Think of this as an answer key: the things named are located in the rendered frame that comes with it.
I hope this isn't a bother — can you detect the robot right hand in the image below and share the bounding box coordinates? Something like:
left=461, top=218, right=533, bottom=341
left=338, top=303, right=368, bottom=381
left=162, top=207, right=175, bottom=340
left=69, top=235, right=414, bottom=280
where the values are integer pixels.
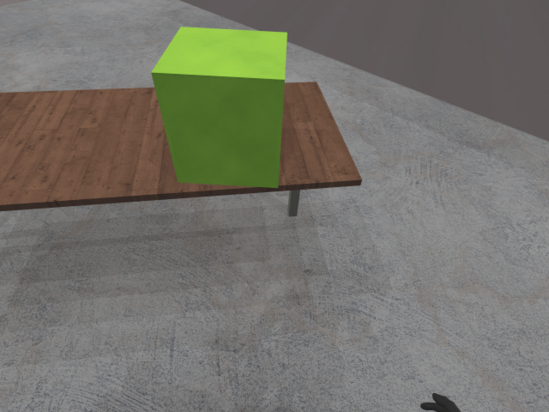
left=420, top=393, right=461, bottom=412

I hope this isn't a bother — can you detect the carton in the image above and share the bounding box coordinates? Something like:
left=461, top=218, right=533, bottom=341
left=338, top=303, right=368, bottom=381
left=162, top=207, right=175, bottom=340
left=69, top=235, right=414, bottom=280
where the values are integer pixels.
left=151, top=27, right=287, bottom=188

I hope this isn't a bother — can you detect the table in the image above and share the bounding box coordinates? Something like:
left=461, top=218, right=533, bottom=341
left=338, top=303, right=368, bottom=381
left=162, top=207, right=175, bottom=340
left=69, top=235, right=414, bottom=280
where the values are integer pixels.
left=0, top=82, right=362, bottom=217

